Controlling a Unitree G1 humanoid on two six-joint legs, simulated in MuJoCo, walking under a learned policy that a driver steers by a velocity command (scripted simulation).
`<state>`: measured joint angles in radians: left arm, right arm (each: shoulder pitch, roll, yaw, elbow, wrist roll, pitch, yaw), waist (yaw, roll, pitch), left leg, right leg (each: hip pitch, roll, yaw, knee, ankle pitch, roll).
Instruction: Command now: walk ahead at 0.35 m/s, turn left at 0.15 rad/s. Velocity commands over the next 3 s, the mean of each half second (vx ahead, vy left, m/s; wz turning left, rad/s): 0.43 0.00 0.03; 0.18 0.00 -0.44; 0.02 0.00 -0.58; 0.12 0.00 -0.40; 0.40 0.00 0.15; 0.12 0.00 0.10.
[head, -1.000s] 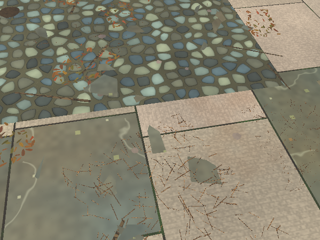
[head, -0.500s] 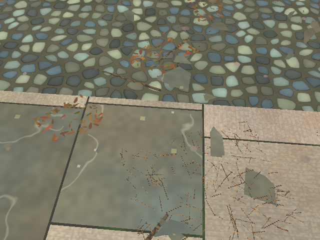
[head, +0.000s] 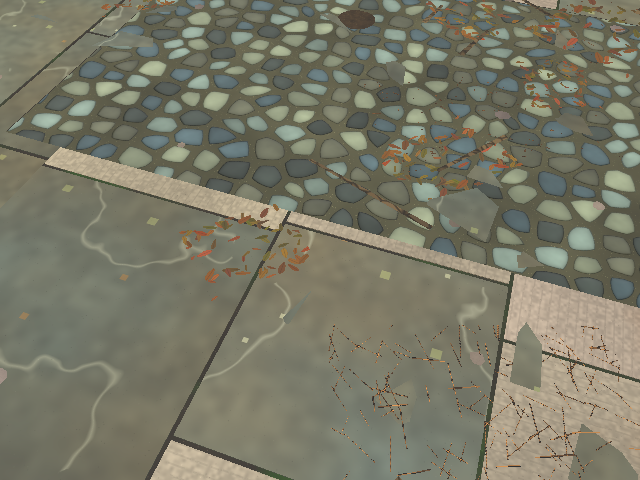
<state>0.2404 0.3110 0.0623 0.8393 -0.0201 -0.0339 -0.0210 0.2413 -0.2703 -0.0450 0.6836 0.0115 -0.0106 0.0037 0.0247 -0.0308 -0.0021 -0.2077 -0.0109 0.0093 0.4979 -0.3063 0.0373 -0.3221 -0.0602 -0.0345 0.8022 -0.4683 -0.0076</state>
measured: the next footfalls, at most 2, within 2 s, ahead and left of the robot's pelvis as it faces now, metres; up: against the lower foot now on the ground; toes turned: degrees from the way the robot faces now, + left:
right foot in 0.40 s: +0.36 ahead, -0.13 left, +0.00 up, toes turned -1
left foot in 0.86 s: +0.56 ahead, +0.05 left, +0.00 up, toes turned -16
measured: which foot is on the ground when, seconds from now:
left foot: down 0.00-0.42, up 0.44-0.84, down 0.86-1.00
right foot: up 0.00-0.38, down 0.40-0.86, up 0.88-1.00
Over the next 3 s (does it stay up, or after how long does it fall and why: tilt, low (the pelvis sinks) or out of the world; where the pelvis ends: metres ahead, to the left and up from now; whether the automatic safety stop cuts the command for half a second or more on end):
stays up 0.67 -0.33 -0.01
